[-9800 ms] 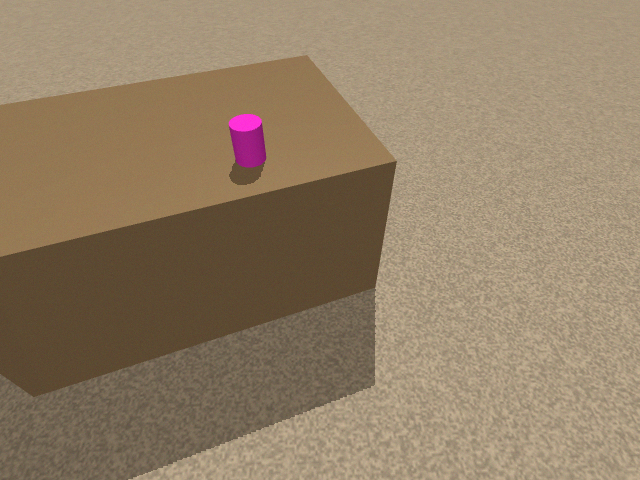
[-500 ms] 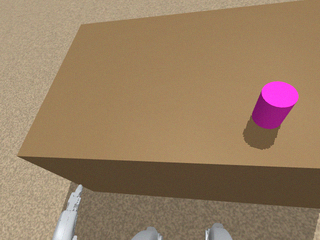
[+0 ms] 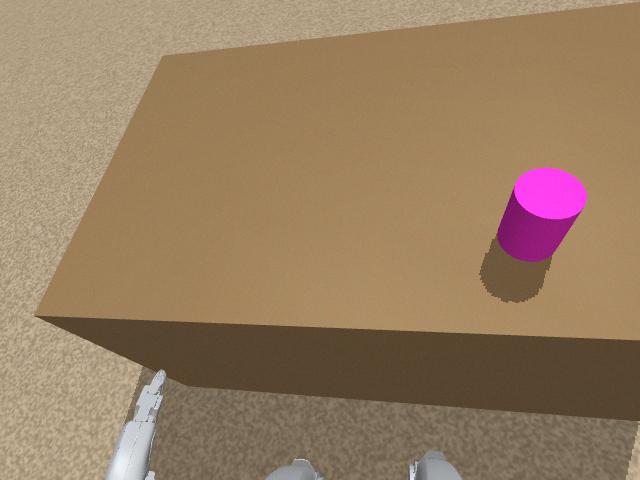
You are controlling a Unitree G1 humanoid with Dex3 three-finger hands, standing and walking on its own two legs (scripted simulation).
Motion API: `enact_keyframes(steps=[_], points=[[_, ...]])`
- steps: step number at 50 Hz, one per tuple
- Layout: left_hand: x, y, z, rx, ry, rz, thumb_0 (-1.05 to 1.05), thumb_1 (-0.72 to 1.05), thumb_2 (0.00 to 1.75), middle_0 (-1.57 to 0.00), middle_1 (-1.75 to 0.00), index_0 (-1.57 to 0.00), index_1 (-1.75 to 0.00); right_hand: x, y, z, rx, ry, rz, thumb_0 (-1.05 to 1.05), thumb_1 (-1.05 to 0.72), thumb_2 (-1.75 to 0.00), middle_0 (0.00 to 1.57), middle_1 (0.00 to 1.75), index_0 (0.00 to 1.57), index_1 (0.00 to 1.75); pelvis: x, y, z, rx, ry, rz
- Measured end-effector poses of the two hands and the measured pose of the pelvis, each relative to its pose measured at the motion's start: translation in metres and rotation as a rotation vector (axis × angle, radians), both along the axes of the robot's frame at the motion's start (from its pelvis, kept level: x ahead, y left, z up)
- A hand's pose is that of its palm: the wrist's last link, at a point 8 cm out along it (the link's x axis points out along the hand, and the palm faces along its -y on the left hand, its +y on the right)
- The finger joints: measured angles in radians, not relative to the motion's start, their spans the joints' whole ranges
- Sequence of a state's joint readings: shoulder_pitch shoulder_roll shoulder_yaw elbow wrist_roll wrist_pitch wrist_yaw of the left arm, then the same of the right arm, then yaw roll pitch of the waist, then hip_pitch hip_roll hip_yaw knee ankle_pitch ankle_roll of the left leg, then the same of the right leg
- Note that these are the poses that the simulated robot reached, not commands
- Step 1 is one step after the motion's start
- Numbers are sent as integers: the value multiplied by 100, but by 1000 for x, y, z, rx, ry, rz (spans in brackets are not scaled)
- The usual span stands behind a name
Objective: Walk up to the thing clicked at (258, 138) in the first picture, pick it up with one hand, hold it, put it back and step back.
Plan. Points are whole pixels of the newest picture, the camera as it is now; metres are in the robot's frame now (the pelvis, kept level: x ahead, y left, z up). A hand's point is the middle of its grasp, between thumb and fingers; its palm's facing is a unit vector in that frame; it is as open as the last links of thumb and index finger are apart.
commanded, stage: go down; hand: right
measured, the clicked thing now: (537, 216) +0.50 -0.25 -0.06
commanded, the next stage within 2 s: approach in 0.54 s
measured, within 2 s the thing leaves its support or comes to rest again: neither
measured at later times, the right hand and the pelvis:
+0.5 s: hand out of the picture +0.39 -0.44 +0.10, palm faces +0.36 +0.93 +0.00, open 17.6 cm; pelvis +0.00 +0.00 +0.00, yaw +0 degrees
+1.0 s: hand out of the picture +0.41 -0.39 +0.04, palm faces +0.29 +0.96 +0.03, open 17.7 cm; pelvis -0.01 +0.00 -0.02, yaw +0 degrees
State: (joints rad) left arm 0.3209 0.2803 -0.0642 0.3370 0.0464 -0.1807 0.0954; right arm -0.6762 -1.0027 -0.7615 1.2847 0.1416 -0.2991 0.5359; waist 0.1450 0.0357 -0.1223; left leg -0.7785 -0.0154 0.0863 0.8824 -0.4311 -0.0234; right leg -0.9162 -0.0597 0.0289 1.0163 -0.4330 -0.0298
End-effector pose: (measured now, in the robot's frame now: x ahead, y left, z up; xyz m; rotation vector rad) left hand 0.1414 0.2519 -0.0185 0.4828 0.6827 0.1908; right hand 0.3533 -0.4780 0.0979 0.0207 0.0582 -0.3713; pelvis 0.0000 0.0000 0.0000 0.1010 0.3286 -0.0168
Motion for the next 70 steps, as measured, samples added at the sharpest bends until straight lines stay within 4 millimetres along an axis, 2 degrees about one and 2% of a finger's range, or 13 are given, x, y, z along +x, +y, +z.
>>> enact_keyframes(steps=[11, 19, 29, 41, 44, 47, 53, 60, 66, 70], points=[[-11, 4, -3, 7, 26, 20, -1, -54, 6, -6, -5, -6, -6, 1, 1, 1, 0, -12, 2, -2, 59, -9, 3, 7, 4, 7, -3, 0, -1, 2, 1, 4], [-7, 2, -2, -1, 13, 16, -1, -54, 6, -6, -5, -6, -6, -1, 1, 5, -5, 2, 4, -2, 58, -9, 3, 7, 4, 7, -2, 0, 2, -1, -4, 2], [0, 4, -1, 3, -5, 12, -1, -53, 5, -6, -5, -6, -6, -4, -1, -2, -11, -3, -2, -2, 60, -10, 2, 8, 4, 7, 0, 1, 0, -4, 3, 3], [2, -6, -17, -25, 39, -9, -1, -55, 5, -6, -4, -5, -6, 1, 5, -1, 1, 11, 15, -2, 58, -8, 2, 6, 3, 6, 1, 3, -1, -1, 11, -4], [3, -7, -18, -32, 25, -20, -1, -56, 5, -6, -5, -5, -6, 6, 14, -12, 3, 32, 31, -1, 58, -8, 1, 6, 3, 6, -1, 3, -5, -3, 20, -4], [5, -4, -13, -21, -11, -28, -1, -55, 5, -6, -5, -6, -6, 14, 28, -30, 12, 46, 58, -1, 58, -8, 1, 6, 3, 5, -5, 3, -9, -3, 27, -3], [-1, 8, -5, 27, -40, -24, -1, -54, 5, -7, -5, -6, -6, 34, 65, -83, 53, 51, 96, -1, 59, -8, 1, 6, 3, 6, -11, 5, -22, -4, 56, 12], [-20, 23, -12, 97, -1, 19, -1, -53, 4, -6, -5, -6, -6, 60, 98, -137, 47, 24, 87, -2, 59, -8, 1, 6, 3, 6, -19, 7, -45, 7, 108, 32], [-25, 20, -13, 104, -18, 37, -1, -53, 4, -6, -5, -6, -6, 77, 124, -158, 53, 9, 80, -2, 58, -7, 1, 6, 3, 6, -22, 8, -56, 17, 132, 43], [-26, 16, -12, 75, -29, 47, -1, -53, 4, -6, -5, -7, -6, 81, 137, -155, 35, -1, 72, -2, 58, -7, 2, 6, 3, 5, -20, 9, -57, 17, 130, 47]])
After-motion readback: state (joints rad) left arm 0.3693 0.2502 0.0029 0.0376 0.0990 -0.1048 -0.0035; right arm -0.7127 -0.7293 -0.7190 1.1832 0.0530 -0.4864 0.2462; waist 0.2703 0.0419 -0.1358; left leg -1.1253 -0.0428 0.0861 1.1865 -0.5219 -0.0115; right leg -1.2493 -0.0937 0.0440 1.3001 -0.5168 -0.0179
